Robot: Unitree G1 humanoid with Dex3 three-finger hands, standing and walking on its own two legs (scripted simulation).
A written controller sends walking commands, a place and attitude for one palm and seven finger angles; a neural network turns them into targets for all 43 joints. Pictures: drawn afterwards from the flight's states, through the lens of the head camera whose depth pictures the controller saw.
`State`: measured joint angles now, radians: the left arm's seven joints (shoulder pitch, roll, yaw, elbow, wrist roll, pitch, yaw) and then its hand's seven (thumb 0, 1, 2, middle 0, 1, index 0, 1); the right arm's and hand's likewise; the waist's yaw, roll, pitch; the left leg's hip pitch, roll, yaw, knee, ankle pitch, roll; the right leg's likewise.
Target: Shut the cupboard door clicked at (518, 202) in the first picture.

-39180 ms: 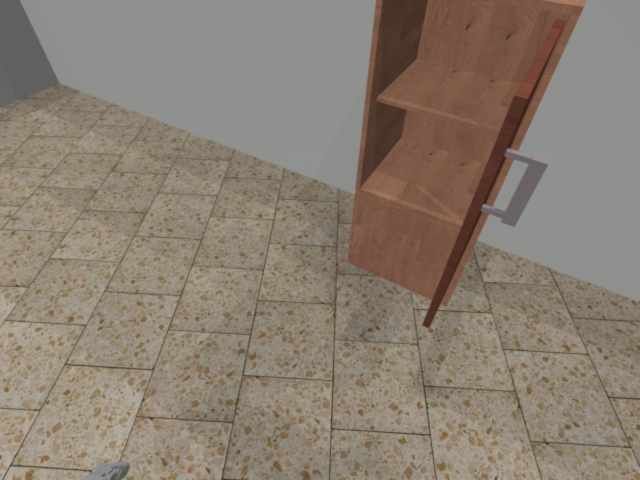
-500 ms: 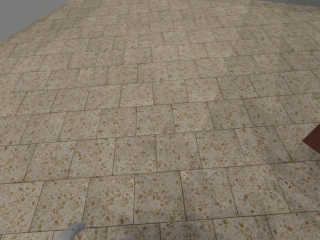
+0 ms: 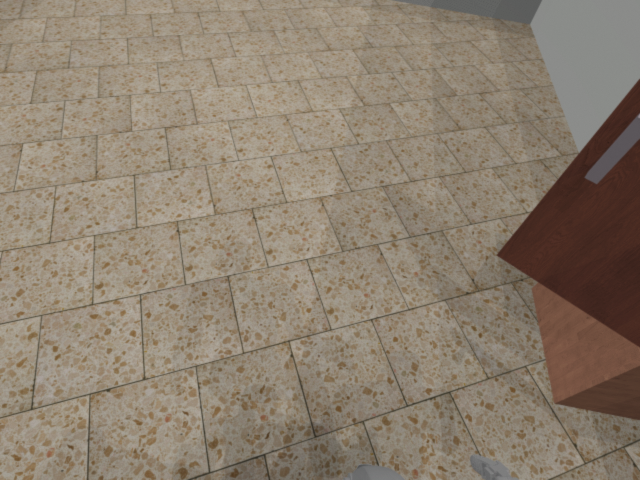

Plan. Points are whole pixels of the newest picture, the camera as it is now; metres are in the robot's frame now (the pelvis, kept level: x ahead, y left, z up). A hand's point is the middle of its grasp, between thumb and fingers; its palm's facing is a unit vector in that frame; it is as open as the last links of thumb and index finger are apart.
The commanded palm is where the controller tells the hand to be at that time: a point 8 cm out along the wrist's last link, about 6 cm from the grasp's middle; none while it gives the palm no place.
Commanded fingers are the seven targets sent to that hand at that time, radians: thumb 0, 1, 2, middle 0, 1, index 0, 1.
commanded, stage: turn to face it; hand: left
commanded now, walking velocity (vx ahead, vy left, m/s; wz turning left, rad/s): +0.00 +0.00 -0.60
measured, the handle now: (620, 144) +0.68 -0.47 +0.07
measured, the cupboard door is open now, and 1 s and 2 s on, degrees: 58 58 58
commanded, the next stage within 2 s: take the last steps up to it in 1.00 s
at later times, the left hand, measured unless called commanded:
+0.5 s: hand (234, 461) +0.16 +0.12 -0.15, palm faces -0.29 -0.92 -0.28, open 7.4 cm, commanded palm none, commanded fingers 0.00 0.90 0.90 -0.20 -0.30 -0.20 -0.30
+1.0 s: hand (240, 422) +0.21 +0.13 -0.16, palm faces -0.48 -0.84 -0.23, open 7.4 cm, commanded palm none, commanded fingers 0.00 0.90 0.90 -0.20 -0.30 -0.20 -0.30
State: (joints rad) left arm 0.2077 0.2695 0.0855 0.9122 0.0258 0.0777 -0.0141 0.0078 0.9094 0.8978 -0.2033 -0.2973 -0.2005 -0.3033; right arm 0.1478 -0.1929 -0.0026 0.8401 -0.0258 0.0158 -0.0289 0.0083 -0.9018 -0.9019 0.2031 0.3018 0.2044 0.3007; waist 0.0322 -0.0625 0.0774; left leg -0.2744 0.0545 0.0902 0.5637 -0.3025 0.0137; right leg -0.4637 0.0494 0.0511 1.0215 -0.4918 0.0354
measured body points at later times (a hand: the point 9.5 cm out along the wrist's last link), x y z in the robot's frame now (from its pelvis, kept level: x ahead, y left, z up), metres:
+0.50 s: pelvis +0.00 -0.04 +0.00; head +0.04 -0.08 +0.45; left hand +0.17 +0.17 -0.12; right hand -0.02 -0.32 -0.15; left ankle +0.03 +0.11 -0.66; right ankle -0.03 -0.14 -0.73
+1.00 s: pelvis +0.03 -0.02 +0.01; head +0.07 -0.03 +0.45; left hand +0.23 +0.17 -0.14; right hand -0.05 -0.26 -0.13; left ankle +0.08 +0.08 -0.73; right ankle -0.07 -0.12 -0.68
